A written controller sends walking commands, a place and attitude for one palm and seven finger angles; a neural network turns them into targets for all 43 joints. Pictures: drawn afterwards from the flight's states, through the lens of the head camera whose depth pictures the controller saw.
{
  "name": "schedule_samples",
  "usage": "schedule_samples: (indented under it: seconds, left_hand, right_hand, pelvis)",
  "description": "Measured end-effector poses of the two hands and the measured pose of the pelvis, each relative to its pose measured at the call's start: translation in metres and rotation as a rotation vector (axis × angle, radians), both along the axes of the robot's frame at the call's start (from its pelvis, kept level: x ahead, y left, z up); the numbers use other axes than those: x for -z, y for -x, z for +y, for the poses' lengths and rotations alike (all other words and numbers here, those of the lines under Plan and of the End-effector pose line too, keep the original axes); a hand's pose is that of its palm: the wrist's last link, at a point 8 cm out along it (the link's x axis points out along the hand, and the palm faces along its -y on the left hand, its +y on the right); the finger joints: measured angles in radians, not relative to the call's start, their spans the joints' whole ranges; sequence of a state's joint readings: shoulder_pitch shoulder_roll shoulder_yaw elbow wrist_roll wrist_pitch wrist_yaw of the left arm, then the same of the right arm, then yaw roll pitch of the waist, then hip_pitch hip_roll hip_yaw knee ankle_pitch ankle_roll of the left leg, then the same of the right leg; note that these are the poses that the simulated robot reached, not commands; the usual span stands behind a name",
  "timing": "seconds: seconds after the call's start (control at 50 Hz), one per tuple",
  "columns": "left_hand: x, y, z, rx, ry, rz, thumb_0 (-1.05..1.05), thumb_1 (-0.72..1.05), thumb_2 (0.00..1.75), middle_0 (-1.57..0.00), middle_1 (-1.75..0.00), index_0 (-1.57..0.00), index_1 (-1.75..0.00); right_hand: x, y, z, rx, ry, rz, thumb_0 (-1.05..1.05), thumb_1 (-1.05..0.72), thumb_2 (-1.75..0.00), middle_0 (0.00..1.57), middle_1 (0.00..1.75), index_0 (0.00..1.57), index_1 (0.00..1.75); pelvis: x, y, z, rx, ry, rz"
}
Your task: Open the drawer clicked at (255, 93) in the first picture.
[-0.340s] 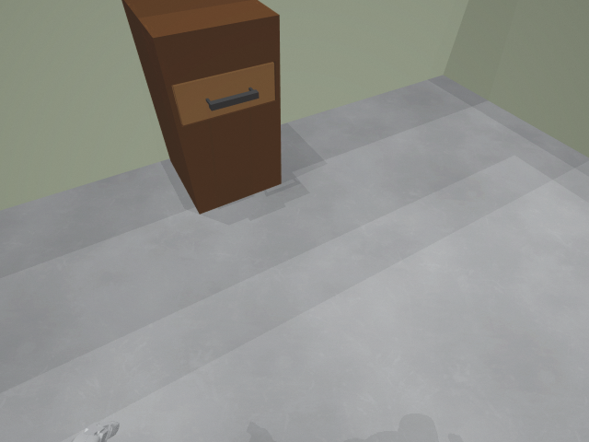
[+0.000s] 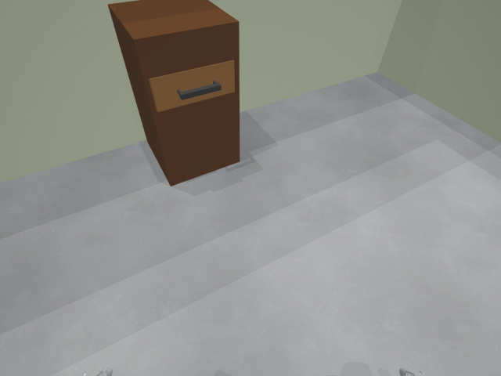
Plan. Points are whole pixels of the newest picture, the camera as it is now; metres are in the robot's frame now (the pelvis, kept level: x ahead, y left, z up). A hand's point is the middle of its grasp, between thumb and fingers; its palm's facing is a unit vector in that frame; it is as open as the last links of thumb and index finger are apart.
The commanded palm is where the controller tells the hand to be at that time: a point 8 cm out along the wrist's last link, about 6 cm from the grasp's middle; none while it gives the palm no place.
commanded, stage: stand and wait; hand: left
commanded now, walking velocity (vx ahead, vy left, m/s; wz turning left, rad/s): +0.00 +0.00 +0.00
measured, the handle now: (198, 89) +1.27 +0.30 -0.22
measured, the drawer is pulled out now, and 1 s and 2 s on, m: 0.00 0.00 0.00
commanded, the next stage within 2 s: look at it before walking up in 0.60 s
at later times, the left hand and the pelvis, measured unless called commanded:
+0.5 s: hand out of the picture +0.06 +0.23 -0.15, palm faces -0.03 -0.94 -0.34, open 7.4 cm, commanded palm none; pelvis -0.02 -0.01 +0.00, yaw +0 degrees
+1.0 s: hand out of the picture +0.06 +0.23 -0.15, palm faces -0.03 -0.95 -0.32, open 7.4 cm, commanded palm none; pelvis -0.02 -0.01 +0.01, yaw +0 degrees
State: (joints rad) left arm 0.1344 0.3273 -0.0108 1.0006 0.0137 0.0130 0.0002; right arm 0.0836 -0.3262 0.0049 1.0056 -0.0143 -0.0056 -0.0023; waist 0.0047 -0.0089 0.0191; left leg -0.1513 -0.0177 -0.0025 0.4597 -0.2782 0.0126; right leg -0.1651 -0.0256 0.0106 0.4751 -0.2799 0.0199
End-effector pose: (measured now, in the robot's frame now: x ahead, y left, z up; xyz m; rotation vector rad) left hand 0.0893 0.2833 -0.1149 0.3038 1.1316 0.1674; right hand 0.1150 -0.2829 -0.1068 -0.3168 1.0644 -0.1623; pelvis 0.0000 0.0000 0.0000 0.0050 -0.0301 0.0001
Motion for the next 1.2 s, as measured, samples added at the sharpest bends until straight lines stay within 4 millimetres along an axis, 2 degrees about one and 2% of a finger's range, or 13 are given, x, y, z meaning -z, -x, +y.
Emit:
schedule_samples:
  seconds: [0.24,0.48,0.8,1.2]
  left_hand:
    - [0.001,0.031,-0.001,-0.021,-0.013,0.074,0.01,0.90,0.90,-0.20,-0.30,-0.20,-0.30]
    - [-0.001,0.036,-0.004,-0.013,-0.018,0.073,0.01,0.91,0.90,-0.20,-0.30,-0.20,-0.30]
    - [0.000,0.036,-0.007,-0.006,-0.007,0.071,0.01,0.91,0.90,-0.20,-0.30,-0.20,-0.30]
    - [0.000,0.038,-0.002,-0.021,-0.009,0.083,0.01,0.91,0.90,-0.20,-0.30,-0.20,-0.30]
  right_hand:
    - [0.007,0.046,-0.018,0.042,0.014,0.111,0.01,-0.90,-0.89,0.21,0.30,0.20,0.30]
    - [0.010,0.071,-0.021,0.063,0.001,0.151,0.01,-0.90,-0.89,0.21,0.30,0.20,0.30]
    - [0.009,0.074,-0.019,0.065,-0.003,0.154,0.01,-0.90,-0.89,0.21,0.30,0.20,0.30]
    - [0.005,0.058,-0.017,0.050,0.005,0.130,0.01,-0.90,-0.89,0.21,0.30,0.20,0.30]
  pelvis:
    - [-0.003,0.010,-0.008,0.001,0.001,-0.008]
    - [-0.005,0.019,-0.012,0.005,0.001,-0.011]
    - [-0.005,0.022,-0.012,0.006,0.001,-0.004]
    - [-0.007,0.017,-0.010,0.002,0.002,-0.005]
